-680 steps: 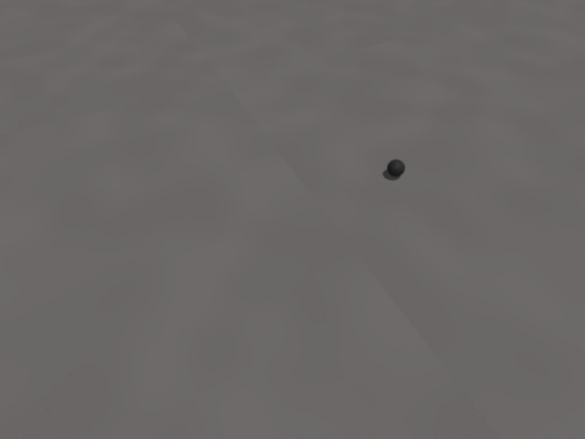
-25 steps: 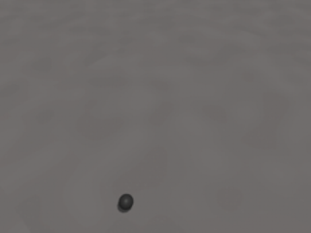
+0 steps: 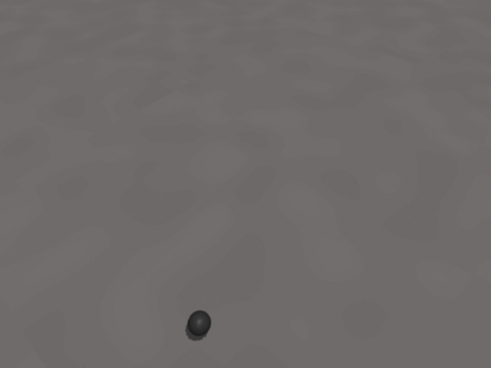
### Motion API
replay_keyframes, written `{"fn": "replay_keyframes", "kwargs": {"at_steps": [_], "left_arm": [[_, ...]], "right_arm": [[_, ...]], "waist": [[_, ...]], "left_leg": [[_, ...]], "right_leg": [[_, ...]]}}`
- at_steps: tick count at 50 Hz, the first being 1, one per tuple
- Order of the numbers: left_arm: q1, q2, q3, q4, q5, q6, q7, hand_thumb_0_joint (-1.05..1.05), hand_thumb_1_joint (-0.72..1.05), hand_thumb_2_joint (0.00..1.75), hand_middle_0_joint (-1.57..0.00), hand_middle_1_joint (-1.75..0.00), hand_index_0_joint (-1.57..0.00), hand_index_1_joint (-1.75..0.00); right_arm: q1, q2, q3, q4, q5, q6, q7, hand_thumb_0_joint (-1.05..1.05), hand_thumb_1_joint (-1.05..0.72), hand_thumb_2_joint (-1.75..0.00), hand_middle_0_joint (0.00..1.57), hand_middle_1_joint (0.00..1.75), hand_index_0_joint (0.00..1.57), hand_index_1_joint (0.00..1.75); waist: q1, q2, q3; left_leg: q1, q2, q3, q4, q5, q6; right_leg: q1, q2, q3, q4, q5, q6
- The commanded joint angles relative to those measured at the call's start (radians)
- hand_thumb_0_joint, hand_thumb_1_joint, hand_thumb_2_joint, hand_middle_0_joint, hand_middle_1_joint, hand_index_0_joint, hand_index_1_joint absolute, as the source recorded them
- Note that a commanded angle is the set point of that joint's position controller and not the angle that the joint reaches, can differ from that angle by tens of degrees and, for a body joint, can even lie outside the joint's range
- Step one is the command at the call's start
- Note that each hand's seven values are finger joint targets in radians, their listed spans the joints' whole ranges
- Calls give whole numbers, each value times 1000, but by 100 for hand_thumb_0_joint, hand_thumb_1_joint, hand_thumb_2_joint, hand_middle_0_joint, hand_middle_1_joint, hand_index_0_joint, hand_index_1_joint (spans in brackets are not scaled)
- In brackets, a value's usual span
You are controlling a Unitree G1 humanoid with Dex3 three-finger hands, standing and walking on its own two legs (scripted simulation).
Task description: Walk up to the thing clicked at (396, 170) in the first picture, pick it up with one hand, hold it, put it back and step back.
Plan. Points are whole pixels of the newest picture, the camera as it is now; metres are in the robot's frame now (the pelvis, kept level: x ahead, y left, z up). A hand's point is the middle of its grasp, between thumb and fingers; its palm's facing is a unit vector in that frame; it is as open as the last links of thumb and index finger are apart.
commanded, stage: walk up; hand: left
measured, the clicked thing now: (199, 323) +0.40 +0.22 -0.74
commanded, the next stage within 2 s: none
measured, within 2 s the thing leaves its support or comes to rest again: neither
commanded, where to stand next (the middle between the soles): +0.02 -0.01 m, yaw -1 degrees
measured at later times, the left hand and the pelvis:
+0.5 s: hand out of the picture +0.08 +0.25 -0.16, palm faces -0.02 -0.94 -0.35, open 7.4 cm; pelvis +0.00 +0.00 +0.00, yaw +0 degrees
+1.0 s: hand out of the picture -0.03 +0.27 -0.14, palm faces +0.05 -0.90 -0.44, open 7.4 cm; pelvis -0.06 -0.01 -0.01, yaw +4 degrees
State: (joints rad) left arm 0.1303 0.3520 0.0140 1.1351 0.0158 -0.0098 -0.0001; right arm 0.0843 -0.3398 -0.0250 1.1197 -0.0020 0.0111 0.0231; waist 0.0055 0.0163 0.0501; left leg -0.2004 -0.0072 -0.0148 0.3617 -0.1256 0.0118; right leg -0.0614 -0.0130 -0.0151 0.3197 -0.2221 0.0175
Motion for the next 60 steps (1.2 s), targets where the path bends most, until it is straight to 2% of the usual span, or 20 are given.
{"fn": "replay_keyframes", "kwargs": {"at_steps": [1, 24, 26, 29, 33, 35, 36, 37, 38, 40, 43, 45, 48, 50, 52, 53, 54, 56, 58, 60], "left_arm": [[-32, 214, 41, -61, -3, -21, 15, 0, 90, 90, -20, -30, -20, -30], [-67, 220, 42, -75, -4, -16, 16, 0, 90, 90, -20, -30, -20, -30], [-38, 266, 68, -108, -21, 0, 33, 0, 90, 90, -20, -30, -20, -30], [-17, 242, 69, -136, -23, 11, 36, 0, 90, 90, -20, -30, -20, -30], [97, 207, 76, -156, -20, 39, 35, 0, 90, 90, -20, -30, -20, -30], [179, 207, 86, -149, -14, 41, 36, 0, 90, 90, -20, -30, -20, -30], [186, 226, 95, -147, -5, 33, 37, 0, 90, 90, -20, -30, -20, -30], [173, 281, 108, -170, 11, 21, 39, 0, 90, 90, -20, -30, -20, -30], [104, 352, 126, -207, 24, 8, 40, 0, 90, 90, -20, -30, -20, -30], [0, 380, 126, -266, 35, -6, 48, 0, 90, 90, -20, -30, -20, -30], [-94, 275, 110, -300, 31, -18, 50, 0, 90, 90, -20, -30, -20, -30], [-8, 221, 95, -291, 42, -32, 38, 0, 90, 90, -20, -30, -20, -30], [109, 293, 126, -296, 50, -20, 5, 0, 90, 90, -20, -30, -20, -30], [151, 313, 136, -302, 44, -5, -17, 0, 90, 90, -20, -30, -20, -30], [122, 295, 120, -321, 24, 6, -30, 0, 90, 90, -20, -30, -20, -30], [139, 226, 103, -337, 20, 7, -33, 0, 90, 90, -20, -30, -20, -30], [138, 149, 91, -369, 12, 6, -34, 0, 90, 90, -20, -30, -20, -30], [26, 263, 111, -379, 19, 7, -22, 0, 90, 90, -20, -30, -20, -30], [62, 272, 113, -364, 8, -5, -38, 0, 90, 90, -20, -30, -20, -30], [126, 251, 114, -346, 1, -6, -47, 0, 90, 90, -20, -30, -20, -30]], "right_arm": [[-47, -216, -35, -66, -1, -22, -19, 0, -90, -90, 20, 30, 20, 30], [-48, -224, -36, -68, -4, -20, -19, 0, -90, -90, 20, 30, 20, 30], [-43, -274, -66, -93, 0, 10, -18, 0, -90, -90, 20, 30, 20, 30], [-21, -276, -81, -132, 4, 25, -15, 0, -90, -90, 20, 30, 20, 30], [-96, -295, -103, -227, -14, 50, -11, 0, -90, -90, 20, 30, 20, 30], [-148, -288, -108, -274, -29, 65, -8, 0, -90, -90, 20, 30, 20, 30], [-150, -265, -106, -285, -26, 70, -7, 0, -90, -90, 20, 30, 20, 30], [-143, -225, -95, -297, -16, 69, -8, 0, -90, -90, 20, 30, 20, 30], [-142, -180, -83, -304, -11, 66, -12, 0, -90, -90, 20, 30, 20, 30], [-9, -215, -95, -281, -28, 75, -18, 0, -90, -90, 20, 30, 20, 30], [94, -248, -110, -235, -3, 59, -2, 0, -90, -90, 20, 30, 20, 30], [82, -223, -88, -230, -3, 38, 0, 0, -90, -90, 20, 30, 20, 30], [9, -242, -79, -277, -19, -4, 15, 0, -90, -90, 20, 30, 20, 30], [28, -239, -85, -285, -27, -33, 8, 0, -90, -90, 20, 30, 20, 30], [152, -210, -95, -237, -41, -65, -14, 0, -90, -90, 20, 30, 20, 30], [250, -246, -117, -215, -44, -79, -23, 0, -90, -90, 20, 30, 20, 30], [301, -343, -137, -228, -58, -90, -28, 0, -90, -90, 20, 30, 20, 30], [265, -416, -148, -257, -24, -92, -31, 0, -90, -90, 20, 30, 20, 30], [181, -343, -123, -282, -26, -99, -28, 0, -90, -90, 20, 30, 20, 30], [218, -301, -106, -296, -21, -108, -34, 0, -90, -90, 20, 30, 20, 30]], "waist": [[-7, -14, -74], [-9, 6, -78], [-3, 38, -17], [-13, 58, -123], [20, 187, -155], [62, 184, -140], [70, 97, -126], [82, -101, -76], [67, -246, -9], [11, -196, -24], [-53, -120, -38], [5, -142, -116], [85, -281, -63], [85, -294, -5], [-1, -175, -12], [-45, -26, -77], [-55, 188, -68], [-89, 83, 51], [-36, 70, 138], [-26, 133, 109]], "left_leg": [[77, 124, -126, -56, 74, 28], [76, 117, -120, -61, 96, 23], [51, 124, -114, 44, 389, 37], [54, 170, -151, 53, 409, 103], [-95, 264, -264, -6, 191, 203], [-172, 249, -249, 65, 96, 196], [-182, 179, -206, 180, 68, 154], [-205, 23, -137, 357, -49, 65], [-310, -122, -108, 552, -384, -1], [-272, -71, -205, 801, -470, -8], [-242, -65, -196, 818, -316, -32], [-262, -41, -135, 626, -299, -40], [-309, -29, -3, 370, -391, -40], [-230, -19, 31, 173, -417, -23], [52, -53, 114, -99, -154, -11], [289, 26, -24, -117, -62, 9], [444, 264, -438, -140, -116, 90], [196, 475, -606, -176, -368, 284], [160, 343, -380, -148, -238, 243], [233, 271, -192, -63, 112, 195]], "right_leg": [[-52, -108, 78, -59, 107, -40], [-33, -113, 77, -44, 121, -43], [-108, -107, 59, 93, 315, -51], [-79, -59, 21, 240, 231, -59], [-69, 25, -4, 460, -257, -72], [-55, -10, 25, 397, -257, -92], [-78, -53, 73, 292, -190, -111], [-150, -206, 268, 63, -5, -150], [-172, -359, 469, -41, 173, -205], [-291, -460, 518, -22, 253, -329], [-211, -259, 216, 51, 217, -232], [-24, -189, 161, 53, -3, -182], [92, -206, 231, 6, -355, -222], [51, -213, 221, 29, -271, -231], [-88, -154, 89, 226, -37, -169], [-245, -98, 26, 454, -20, -113], [-568, 31, -15, 686, -339, -55], [-622, -65, 160, 730, -327, -63], [-603, -57, 198, 699, -222, -55], [-585, -48, 147, 611, -176, -42]]}}
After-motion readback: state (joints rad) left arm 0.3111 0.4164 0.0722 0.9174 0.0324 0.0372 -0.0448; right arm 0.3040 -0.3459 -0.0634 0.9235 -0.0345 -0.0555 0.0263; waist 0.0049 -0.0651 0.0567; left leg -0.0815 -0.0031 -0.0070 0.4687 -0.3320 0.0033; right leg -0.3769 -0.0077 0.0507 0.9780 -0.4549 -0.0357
